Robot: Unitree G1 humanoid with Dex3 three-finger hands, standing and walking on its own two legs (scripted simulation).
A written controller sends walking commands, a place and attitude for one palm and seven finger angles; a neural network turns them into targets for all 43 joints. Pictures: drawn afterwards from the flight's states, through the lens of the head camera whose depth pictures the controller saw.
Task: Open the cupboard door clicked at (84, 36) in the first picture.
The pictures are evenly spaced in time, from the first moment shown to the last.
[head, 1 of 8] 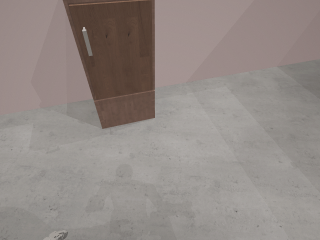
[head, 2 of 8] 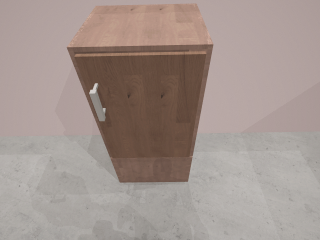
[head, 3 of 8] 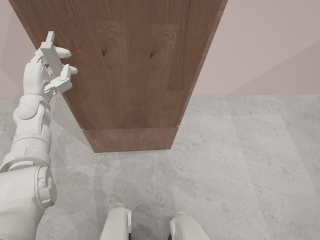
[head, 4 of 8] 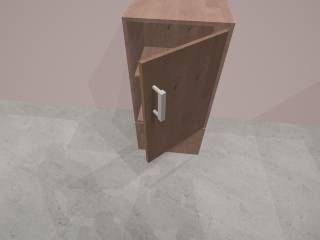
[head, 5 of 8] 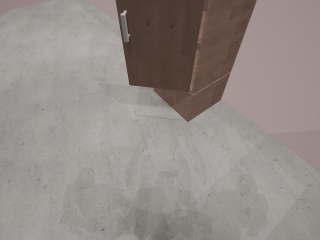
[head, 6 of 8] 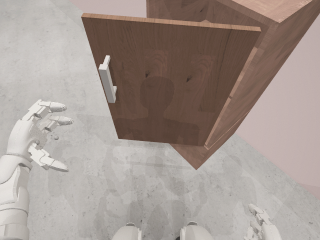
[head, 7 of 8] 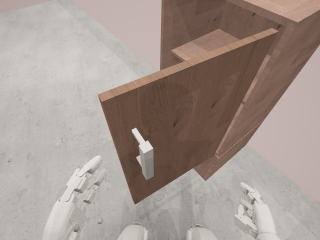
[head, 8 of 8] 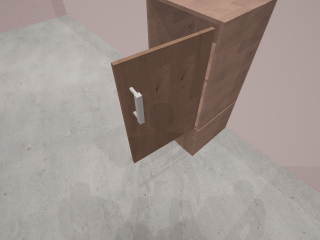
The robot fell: no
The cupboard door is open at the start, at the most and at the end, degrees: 0 85 83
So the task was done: yes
